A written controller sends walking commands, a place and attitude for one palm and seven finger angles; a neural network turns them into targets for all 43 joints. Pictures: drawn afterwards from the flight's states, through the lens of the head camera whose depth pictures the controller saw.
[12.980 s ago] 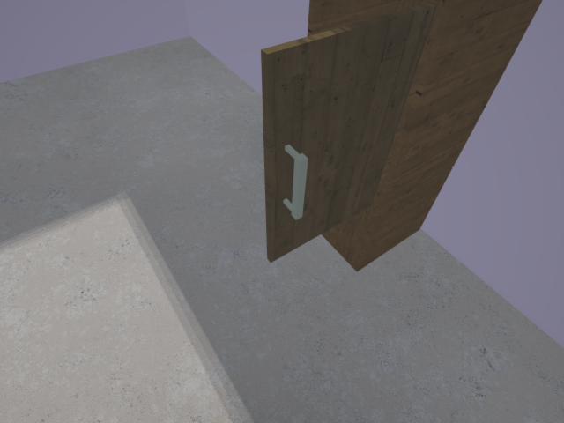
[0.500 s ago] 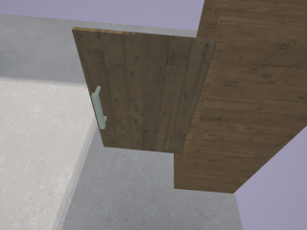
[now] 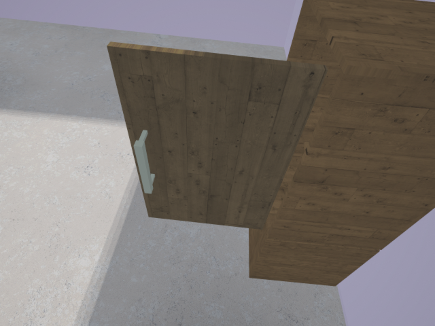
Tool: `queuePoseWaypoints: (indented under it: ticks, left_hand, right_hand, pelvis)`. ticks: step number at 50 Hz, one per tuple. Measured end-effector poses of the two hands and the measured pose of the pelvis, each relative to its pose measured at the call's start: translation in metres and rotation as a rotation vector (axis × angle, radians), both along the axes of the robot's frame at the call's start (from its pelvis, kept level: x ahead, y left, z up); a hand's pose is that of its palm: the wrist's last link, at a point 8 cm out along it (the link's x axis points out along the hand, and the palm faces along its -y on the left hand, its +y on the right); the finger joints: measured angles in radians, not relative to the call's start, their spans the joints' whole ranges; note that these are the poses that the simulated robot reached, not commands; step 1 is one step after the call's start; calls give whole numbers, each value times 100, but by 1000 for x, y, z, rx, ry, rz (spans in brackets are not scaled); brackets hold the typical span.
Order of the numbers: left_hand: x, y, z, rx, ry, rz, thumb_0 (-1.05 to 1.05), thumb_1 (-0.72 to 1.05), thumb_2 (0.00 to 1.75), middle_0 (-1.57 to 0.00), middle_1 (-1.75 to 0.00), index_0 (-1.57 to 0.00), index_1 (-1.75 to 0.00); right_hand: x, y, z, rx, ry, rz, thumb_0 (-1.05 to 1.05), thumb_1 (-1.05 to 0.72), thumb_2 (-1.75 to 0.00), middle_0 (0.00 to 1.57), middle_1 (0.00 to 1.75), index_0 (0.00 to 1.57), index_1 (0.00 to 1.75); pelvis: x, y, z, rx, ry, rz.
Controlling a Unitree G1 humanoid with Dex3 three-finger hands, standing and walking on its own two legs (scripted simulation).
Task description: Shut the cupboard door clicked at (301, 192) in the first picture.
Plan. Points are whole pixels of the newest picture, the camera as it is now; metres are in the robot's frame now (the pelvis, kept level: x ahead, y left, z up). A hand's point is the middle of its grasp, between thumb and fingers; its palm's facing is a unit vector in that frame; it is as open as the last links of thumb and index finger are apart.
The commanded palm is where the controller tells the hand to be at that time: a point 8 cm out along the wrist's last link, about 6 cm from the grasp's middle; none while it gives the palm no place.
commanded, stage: come to a stop and stand still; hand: left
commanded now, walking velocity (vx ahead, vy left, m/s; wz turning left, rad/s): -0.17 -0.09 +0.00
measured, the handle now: (146, 163) +0.48 +0.21 -0.02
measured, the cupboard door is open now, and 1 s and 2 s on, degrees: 89 89 89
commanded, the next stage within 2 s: look again from close up in 0.84 s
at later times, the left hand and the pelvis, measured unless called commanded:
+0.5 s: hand out of the picture +0.03 +0.16 -0.16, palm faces -0.01 -0.98 -0.21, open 7.3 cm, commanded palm none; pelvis -0.02 -0.01 +0.01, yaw -1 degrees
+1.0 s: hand out of the picture -0.06 +0.14 -0.17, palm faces +0.00 -0.98 -0.17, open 7.4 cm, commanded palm none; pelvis -0.03 -0.02 +0.01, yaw +0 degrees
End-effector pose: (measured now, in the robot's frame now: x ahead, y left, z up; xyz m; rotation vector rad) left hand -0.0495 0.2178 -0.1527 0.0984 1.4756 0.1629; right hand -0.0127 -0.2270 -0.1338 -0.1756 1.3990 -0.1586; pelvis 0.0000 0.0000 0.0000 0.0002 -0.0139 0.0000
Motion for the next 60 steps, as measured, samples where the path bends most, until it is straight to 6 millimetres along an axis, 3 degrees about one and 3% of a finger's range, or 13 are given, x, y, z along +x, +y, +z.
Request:
queuePoseWaypoints:
  ticks: [7,14,19,25,39,45,50,60]
  left_hand:
    - [36,9,8,28,-34,-22,1,91,90,-20,-30,-20,-30]
    - [72,9,15,44,-133,-62,1,90,90,-20,-30,-20,-30]
    - [81,4,17,48,-173,-92,1,91,90,-20,-30,-20,-30]
    - [71,-5,21,43,-181,-97,1,92,90,-20,-30,-20,-30]
    - [5,-32,17,-3,-51,-55,1,91,90,-20,-30,-20,-30]
    - [-14,-41,15,-11,-14,-52,1,90,90,-20,-30,-20,-30]
    - [-12,-33,15,10,-24,-50,1,90,90,-20,-30,-20,-30]
    - [22,-16,24,66,-105,-74,1,90,90,-20,-30,-20,-30]
  right_hand:
    - [14,17,-1,9,7,-15,1,-92,-90,20,30,20,30]
    - [17,5,1,-7,-21,-43,3,-94,-90,20,30,20,30]
    - [17,-6,3,-4,-54,-45,2,-94,-90,20,30,20,30]
    - [12,-15,5,7,-67,-33,1,-93,-90,20,30,20,30]
    - [-18,-16,4,35,4,-27,1,-92,-90,20,30,20,30]
    - [-27,-12,0,47,20,-22,1,-92,-90,20,30,20,30]
    - [-24,-7,-9,62,-23,-16,1,-92,-90,20,30,20,30]
    - [-20,-7,-13,81,-39,-17,2,-93,-90,20,30,20,30]
  pelvis:
    - [11,6,6,3,-2,-6]
    - [1,3,8,4,6,-16]
    - [-10,-5,9,1,5,-22]
    - [-17,-13,12,0,3,-21]
    - [-23,-25,15,0,-5,-14]
    - [-26,-25,11,-15,3,-7]
    - [-27,-21,5,-14,-3,3]
    - [-23,-21,7,8,-5,-10]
